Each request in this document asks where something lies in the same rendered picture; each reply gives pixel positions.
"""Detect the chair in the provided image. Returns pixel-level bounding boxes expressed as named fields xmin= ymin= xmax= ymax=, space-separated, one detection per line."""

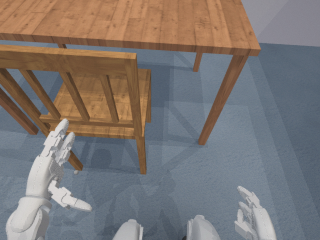
xmin=0 ymin=44 xmax=151 ymax=175

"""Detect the robot right hand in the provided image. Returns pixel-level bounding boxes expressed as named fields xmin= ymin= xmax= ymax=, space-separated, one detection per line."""
xmin=234 ymin=186 xmax=277 ymax=240

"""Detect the left robot thigh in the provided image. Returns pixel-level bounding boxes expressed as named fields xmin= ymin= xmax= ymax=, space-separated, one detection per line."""
xmin=112 ymin=221 xmax=144 ymax=240

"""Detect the robot left hand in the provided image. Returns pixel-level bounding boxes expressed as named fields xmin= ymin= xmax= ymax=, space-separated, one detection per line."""
xmin=25 ymin=118 xmax=93 ymax=212

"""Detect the robot thigh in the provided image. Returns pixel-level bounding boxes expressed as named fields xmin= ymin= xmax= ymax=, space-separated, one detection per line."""
xmin=112 ymin=221 xmax=144 ymax=240
xmin=186 ymin=218 xmax=221 ymax=240

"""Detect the left robot forearm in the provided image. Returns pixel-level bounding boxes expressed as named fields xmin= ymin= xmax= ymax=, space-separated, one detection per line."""
xmin=5 ymin=196 xmax=52 ymax=240

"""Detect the right robot thigh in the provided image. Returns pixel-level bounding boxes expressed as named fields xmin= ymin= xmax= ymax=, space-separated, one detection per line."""
xmin=186 ymin=218 xmax=221 ymax=240

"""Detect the table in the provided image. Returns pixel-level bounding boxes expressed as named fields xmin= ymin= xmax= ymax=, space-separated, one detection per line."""
xmin=0 ymin=0 xmax=261 ymax=145

